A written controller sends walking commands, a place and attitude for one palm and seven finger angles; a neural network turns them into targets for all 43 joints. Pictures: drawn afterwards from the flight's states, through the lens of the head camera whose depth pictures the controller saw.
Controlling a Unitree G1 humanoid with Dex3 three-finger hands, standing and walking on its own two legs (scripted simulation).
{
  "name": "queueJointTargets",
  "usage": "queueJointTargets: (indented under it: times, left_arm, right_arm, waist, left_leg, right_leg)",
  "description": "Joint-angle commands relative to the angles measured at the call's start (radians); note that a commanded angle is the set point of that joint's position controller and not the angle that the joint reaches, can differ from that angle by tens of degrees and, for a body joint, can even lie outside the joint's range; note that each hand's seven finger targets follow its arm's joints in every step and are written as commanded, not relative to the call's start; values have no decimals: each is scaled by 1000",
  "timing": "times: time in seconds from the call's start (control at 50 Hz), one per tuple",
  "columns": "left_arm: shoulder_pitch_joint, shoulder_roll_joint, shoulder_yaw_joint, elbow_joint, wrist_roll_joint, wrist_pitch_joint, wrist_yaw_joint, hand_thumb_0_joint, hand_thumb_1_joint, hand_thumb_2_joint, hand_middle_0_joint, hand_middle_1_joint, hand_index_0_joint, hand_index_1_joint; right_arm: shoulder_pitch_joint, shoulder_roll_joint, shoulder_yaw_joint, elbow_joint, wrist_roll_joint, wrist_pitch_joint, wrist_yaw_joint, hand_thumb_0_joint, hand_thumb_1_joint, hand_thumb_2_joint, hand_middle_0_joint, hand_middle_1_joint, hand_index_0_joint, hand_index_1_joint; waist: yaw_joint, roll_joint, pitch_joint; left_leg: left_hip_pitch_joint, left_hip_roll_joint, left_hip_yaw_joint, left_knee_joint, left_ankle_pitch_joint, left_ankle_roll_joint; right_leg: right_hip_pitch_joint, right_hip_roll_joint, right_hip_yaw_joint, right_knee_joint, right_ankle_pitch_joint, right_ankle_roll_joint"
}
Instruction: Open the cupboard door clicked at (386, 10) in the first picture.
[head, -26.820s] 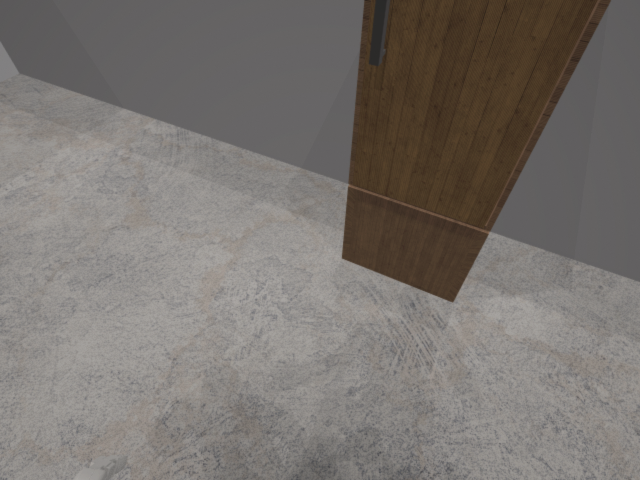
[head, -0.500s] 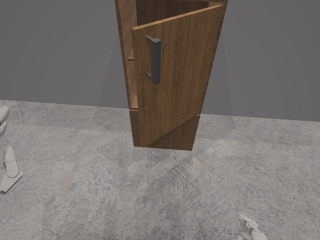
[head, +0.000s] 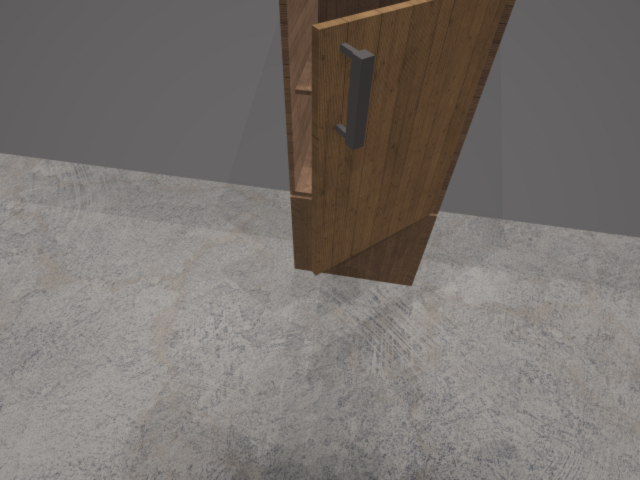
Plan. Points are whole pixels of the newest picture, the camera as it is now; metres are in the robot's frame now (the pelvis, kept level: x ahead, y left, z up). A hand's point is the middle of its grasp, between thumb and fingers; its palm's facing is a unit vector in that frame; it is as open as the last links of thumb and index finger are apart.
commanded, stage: let the arm hang, fingers relaxed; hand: left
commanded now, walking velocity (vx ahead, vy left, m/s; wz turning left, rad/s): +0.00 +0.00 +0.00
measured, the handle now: (350, 98) +0.63 -0.02 +0.15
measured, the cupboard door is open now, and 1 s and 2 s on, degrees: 43 43 43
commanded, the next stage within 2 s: look to check the result in 0.80 s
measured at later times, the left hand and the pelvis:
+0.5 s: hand out of the picture -0.02 +0.19 -0.16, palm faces +0.04 -0.97 -0.24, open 7.4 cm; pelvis +0.00 +0.01 +0.01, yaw +0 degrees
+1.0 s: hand out of the picture +0.03 +0.21 -0.15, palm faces +0.02 -0.96 -0.28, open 7.4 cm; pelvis +0.00 +0.00 +0.01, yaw +0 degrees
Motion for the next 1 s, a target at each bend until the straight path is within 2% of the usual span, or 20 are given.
queueJointTargets:
  times: [0.0,0.02,0.08,0.24,0.36,0.48,0.58,0.64,0.68,0.78,0.82,0.98]
  left_arm:
    - [42,157,34,35,0,-55,-2,0,900,900,-200,-300,-200,-300]
    - [52,149,32,65,-2,-53,-3,0,900,900,-200,-300,-200,-300]
    - [64,132,24,132,-1,-52,-3,0,900,900,-200,-300,-200,-300]
    - [108,124,18,218,-1,-48,-1,0,900,900,-200,-300,-200,-300]
    - [104,137,23,225,0,-53,1,0,900,900,-200,-300,-200,-300]
    - [80,137,26,220,1,-54,2,0,900,900,-200,-300,-200,-300]
    - [53,147,30,205,1,-61,1,0,900,900,-200,-300,-200,-300]
    - [34,154,33,199,1,-61,0,0,900,900,-200,-300,-200,-300]
    - [26,163,35,196,2,-61,-1,0,900,900,-200,-300,-200,-300]
    - [0,186,42,185,1,-68,-3,0,900,900,-200,-300,-200,-300]
    - [-10,193,42,184,0,-67,-4,0,900,900,-200,-300,-200,-300]
    - [-39,233,44,186,0,-69,-8,0,900,900,-200,-300,-200,-300]
  right_arm:
    - [28,-99,-33,19,1,-23,-27,0,-900,-900,200,300,200,300]
    - [35,-95,-32,35,3,-21,-30,0,-900,-900,200,300,200,300]
    - [62,-95,-36,78,8,-17,-36,0,-900,-900,200,300,200,300]
    - [95,-99,-40,143,8,-11,-38,0,-900,-900,200,300,200,300]
    - [100,-101,-42,155,8,-12,-36,0,-900,-900,200,300,200,300]
    - [84,-91,-42,161,4,-14,-32,0,-900,-900,200,300,200,300]
    - [73,-101,-44,157,3,-20,-32,0,-900,-900,200,300,200,300]
    - [63,-109,-45,156,2,-19,-32,0,-900,-900,200,300,200,300]
    - [58,-117,-47,153,1,-20,-31,0,-900,-900,200,300,200,300]
    - [43,-142,-51,148,3,-27,-32,0,-900,-900,200,300,200,300]
    - [34,-152,-51,148,3,-26,-32,0,-900,-900,200,300,200,300]
    - [0,-192,-55,144,5,-26,-30,0,-900,-900,200,300,200,300]
  waist:
    - [24,169,-136]
    - [25,159,-134]
    - [22,58,-70]
    - [23,19,-2]
    - [24,-9,11]
    - [21,4,47]
    - [19,9,16]
    - [19,11,47]
    - [19,24,37]
    - [21,11,-9]
    - [20,26,0]
    - [20,11,-16]
  left_leg:
    - [139,104,-88,-101,251,30]
    - [140,106,-93,-111,229,32]
    - [140,112,-101,-133,196,37]
    - [126,111,-114,-191,56,40]
    - [119,104,-105,-194,53,37]
    - [106,95,-95,-194,44,31]
    - [125,98,-91,-182,104,28]
    - [109,101,-95,-194,83,27]
    - [114,98,-96,-193,80,26]
    - [137,108,-96,-185,154,27]
    - [141,109,-100,-193,138,26]
    - [162,114,-102,-198,147,27]
  right_leg:
    - [51,-93,83,-164,280,-28]
    - [55,-89,78,-172,257,-30]
    - [24,-88,64,-204,224,-31]
    - [-13,-83,55,-230,86,-35]
    - [-20,-87,61,-239,70,-40]
    - [-42,-95,72,-252,55,-41]
    - [-20,-98,78,-250,106,-39]
    - [-29,-97,79,-260,88,-40]
    - [-25,-99,83,-262,81,-41]
    - [19,-103,80,-257,164,-41]
    - [10,-101,83,-261,146,-42]
    - [23,-105,88,-276,157,-43]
